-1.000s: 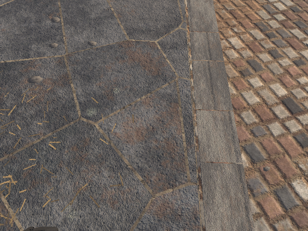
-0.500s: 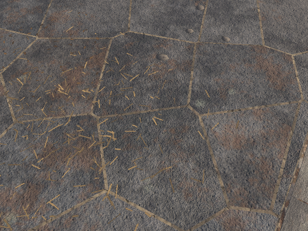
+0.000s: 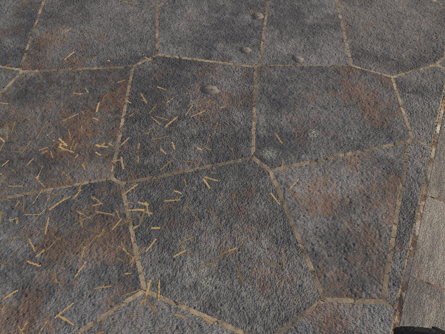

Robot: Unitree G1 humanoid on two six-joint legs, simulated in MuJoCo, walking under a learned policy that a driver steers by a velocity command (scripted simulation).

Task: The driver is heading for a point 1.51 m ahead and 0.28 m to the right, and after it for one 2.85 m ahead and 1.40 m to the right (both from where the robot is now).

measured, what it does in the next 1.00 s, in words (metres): steps on the spot, turning right: right foot, then left foot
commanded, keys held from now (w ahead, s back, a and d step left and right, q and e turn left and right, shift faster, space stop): e+shift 0.38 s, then shift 0.32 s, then q+shift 0.28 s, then w+q+shift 0.02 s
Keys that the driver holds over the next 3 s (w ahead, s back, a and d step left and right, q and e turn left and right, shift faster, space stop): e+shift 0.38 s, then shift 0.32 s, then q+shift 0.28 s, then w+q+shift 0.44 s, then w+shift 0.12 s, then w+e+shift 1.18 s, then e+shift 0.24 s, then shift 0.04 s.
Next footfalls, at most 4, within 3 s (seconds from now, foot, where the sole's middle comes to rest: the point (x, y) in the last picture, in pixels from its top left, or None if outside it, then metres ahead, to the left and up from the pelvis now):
0.10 right None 0.02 -0.13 -0.77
0.66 left None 0.16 0.05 -0.77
1.00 right None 0.03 -0.16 -0.77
1.52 left None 0.43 0.10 -0.77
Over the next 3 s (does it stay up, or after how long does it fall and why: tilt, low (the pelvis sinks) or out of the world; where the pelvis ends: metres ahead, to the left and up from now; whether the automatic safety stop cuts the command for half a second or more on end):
stays up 1.45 -0.13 -0.01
